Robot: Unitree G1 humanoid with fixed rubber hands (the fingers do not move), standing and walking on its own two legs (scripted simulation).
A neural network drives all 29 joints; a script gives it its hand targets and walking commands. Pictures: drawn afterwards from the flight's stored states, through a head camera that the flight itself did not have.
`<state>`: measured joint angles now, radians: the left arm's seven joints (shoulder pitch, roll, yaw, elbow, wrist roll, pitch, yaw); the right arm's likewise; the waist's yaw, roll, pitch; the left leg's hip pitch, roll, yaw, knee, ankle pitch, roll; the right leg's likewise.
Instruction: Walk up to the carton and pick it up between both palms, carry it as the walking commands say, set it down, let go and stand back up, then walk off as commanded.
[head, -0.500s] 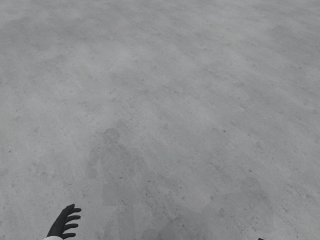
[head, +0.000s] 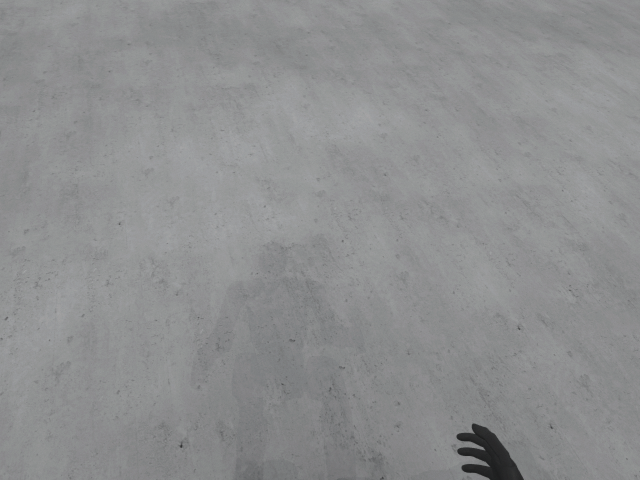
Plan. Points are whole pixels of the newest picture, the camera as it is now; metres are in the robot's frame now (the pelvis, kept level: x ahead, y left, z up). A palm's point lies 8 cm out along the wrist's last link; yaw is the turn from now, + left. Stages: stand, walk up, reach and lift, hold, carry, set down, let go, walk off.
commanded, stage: stand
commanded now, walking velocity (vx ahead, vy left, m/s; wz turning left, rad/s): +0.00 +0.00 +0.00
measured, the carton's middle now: out of the picture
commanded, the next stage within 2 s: walk off in 0.36 s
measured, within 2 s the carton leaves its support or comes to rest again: neither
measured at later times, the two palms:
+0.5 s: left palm out of the picture +0.04 +0.22 -0.12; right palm out of the picture +0.02 -0.26 -0.13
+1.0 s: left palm out of the picture +0.00 +0.15 -0.12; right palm out of the picture +0.01 -0.39 -0.14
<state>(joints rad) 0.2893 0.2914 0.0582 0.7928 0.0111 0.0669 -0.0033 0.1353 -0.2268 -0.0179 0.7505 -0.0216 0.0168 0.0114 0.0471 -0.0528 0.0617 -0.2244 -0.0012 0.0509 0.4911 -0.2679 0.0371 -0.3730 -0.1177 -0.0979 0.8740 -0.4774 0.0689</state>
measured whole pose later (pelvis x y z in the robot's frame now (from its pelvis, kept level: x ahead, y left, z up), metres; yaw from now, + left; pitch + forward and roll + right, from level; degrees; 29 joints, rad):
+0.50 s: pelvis -0.01 -0.02 +0.01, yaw +1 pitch -2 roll +0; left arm 0.24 0.20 0.02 0.94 0.01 0.00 0.02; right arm 0.26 -0.22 -0.02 1.02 -0.02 0.00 -0.02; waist -0.01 0.01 0.03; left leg -0.16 0.00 0.03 0.37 -0.18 0.00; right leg -0.15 -0.02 -0.07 0.39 -0.22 -0.01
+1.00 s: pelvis -0.03 -0.11 +0.00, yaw +1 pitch +1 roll +0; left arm 0.27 0.23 0.05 0.94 0.04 0.04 0.01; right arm 0.22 -0.27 -0.08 1.02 -0.02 0.06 -0.08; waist 0.00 0.03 0.03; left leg -0.45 0.06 -0.06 0.93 -0.51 -0.01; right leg -0.28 0.00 -0.10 0.54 -0.27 -0.05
